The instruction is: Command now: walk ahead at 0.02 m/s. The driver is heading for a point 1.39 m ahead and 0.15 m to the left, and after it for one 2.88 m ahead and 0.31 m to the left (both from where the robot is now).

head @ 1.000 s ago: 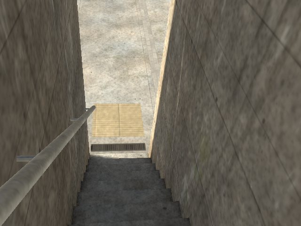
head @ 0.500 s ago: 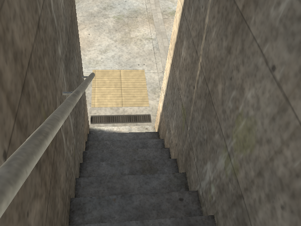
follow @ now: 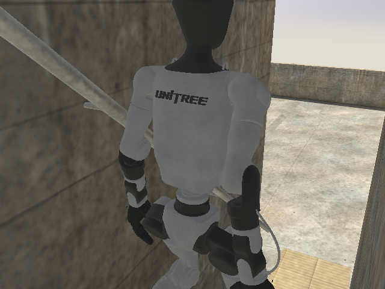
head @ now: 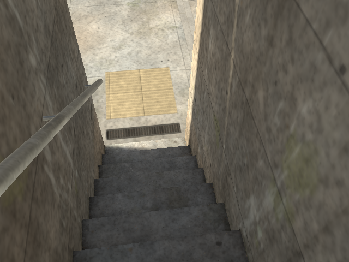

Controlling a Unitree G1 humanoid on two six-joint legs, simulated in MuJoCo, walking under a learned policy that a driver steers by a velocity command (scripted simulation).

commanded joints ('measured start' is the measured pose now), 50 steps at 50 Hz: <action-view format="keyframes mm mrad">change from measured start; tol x32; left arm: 1 228 51 -29 6 25 5 -9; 10 -1 73 -68 -70 -23 10 96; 38 791 7 23 154 -84 -89 67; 46 -24 102 54 -19 -9 -119 118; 50 920 -16 42 298 -55 -191 29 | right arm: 1 15 13 13 -96 11 13 30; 37 -565 -112 -38 -250 -11 -110 63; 42 312 -207 -99 22 54 -97 74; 46 252 -109 -49 67 4 -105 12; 50 -568 -110 -28 -158 -97 -94 -44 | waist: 1 80 -190 -301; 13 -84 -104 -84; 15 119 294 -2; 37 275 -55 -31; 42 -303 437 -160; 47 -99 0 226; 50 428 -25 -130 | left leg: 1 -522 -14 -127 281 -50 12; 8 120 47 -26 -555 985 -56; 15 11 63 -219 -1109 708 139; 36 -779 16 -111 -592 327 -69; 42 845 264 -329 -819 877 39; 46 466 117 -189 -680 227 1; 50 -655 -111 234 -155 94 -80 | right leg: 1 692 -282 192 210 937 -246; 3 446 -268 171 194 441 -214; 8 -225 -154 93 246 373 -153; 15 -190 58 30 362 -605 30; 36 371 -78 473 837 -374 -137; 39 -10 66 470 973 -363 -162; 41 -1030 199 268 1384 -880 -32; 44 -1117 28 117 1282 -730 -33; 47 -847 67 -111 761 -263 22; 50 735 22 -73 305 822 92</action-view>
